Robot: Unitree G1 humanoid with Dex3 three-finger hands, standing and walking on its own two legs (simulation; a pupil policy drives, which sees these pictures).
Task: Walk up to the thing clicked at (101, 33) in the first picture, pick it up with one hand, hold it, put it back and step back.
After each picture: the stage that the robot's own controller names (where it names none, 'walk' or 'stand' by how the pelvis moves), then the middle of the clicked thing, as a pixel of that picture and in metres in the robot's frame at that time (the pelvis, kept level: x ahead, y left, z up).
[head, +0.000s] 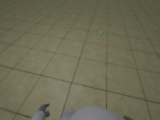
stand; (100, 33) +2.14 -0.26 -0.72
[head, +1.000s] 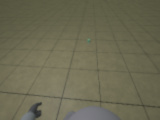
walk; (88, 41) +2.01 +0.16 -0.69
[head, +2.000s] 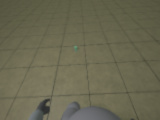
walk; (75, 48) +1.37 +0.41 -0.71
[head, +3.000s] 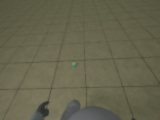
walk; (74, 65) +0.91 +0.36 -0.72
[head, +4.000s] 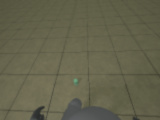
walk; (75, 82) +0.56 +0.26 -0.71
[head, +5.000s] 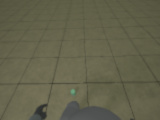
walk; (73, 92) +0.38 +0.23 -0.71
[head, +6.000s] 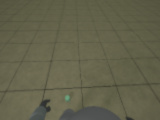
stand; (67, 98) +0.31 +0.23 -0.72
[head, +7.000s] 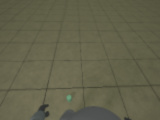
stand; (69, 98) +0.32 +0.21 -0.73
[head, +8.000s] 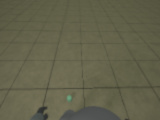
stand; (69, 98) +0.32 +0.21 -0.73
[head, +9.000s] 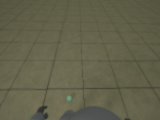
stand; (69, 99) +0.31 +0.21 -0.73
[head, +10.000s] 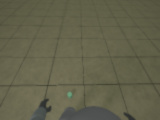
go down; (70, 95) +0.32 +0.21 -0.72
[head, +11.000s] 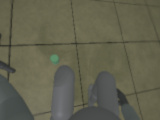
go down; (55, 59) +0.38 +0.27 -0.29
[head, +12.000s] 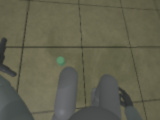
close in; (61, 61) +0.38 +0.26 -0.30
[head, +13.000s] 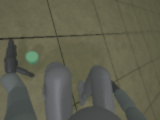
close in; (32, 58) +0.36 +0.30 -0.21
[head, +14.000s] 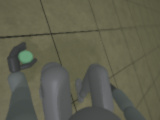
close; (26, 58) +0.35 +0.30 -0.21
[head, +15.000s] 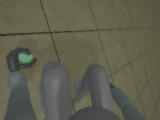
lift; (25, 58) +0.34 +0.30 -0.22
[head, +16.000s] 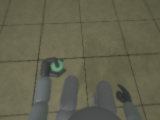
lift; (58, 68) +0.32 +0.21 -0.02
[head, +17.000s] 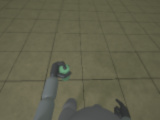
hold; (64, 72) +0.32 +0.18 -0.01
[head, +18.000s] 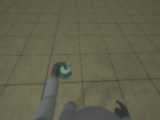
hold; (65, 73) +0.32 +0.17 -0.01
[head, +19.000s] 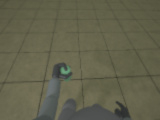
crouch; (66, 73) +0.33 +0.17 -0.04
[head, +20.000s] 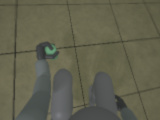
lower; (52, 52) +0.43 +0.25 -0.10
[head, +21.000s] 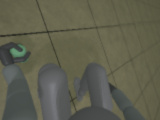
lower; (20, 54) +0.38 +0.32 -0.21
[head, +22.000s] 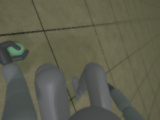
lower; (18, 52) +0.39 +0.32 -0.22
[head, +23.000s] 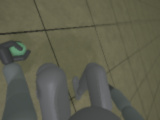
lower; (19, 52) +0.38 +0.32 -0.22
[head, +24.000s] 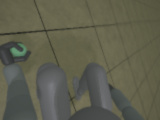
lower; (20, 53) +0.38 +0.32 -0.22
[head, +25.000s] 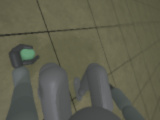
open; (27, 56) +0.37 +0.29 -0.22
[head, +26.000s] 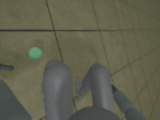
stand; (34, 54) +0.36 +0.27 -0.22
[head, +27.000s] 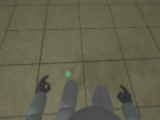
walk; (68, 74) +0.37 +0.22 -0.50
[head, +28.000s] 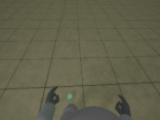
stand; (70, 97) +0.33 +0.19 -0.66
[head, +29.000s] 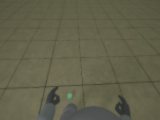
stand; (70, 96) +0.34 +0.20 -0.67
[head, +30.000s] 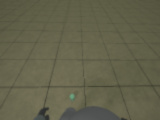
stand; (72, 97) +0.35 +0.18 -0.72
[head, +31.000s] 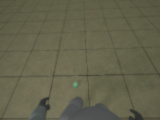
walk; (75, 85) +0.42 +0.20 -0.70
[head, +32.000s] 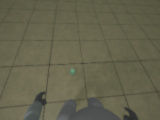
walk; (72, 72) +0.59 +0.18 -0.71
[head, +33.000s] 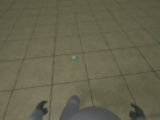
walk; (74, 59) +0.90 +0.29 -0.69
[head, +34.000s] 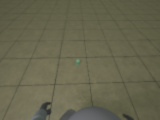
stand; (77, 62) +0.97 +0.21 -0.72
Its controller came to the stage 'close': yes
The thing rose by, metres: 0.69
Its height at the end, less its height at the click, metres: +0.00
